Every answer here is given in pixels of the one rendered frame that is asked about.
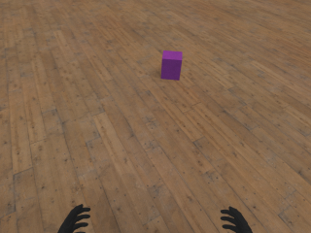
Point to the robot right hand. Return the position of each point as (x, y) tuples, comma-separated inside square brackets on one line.
[(241, 225)]

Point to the carton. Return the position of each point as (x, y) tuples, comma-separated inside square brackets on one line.
[(171, 64)]

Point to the robot left hand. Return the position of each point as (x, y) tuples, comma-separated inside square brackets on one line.
[(69, 224)]

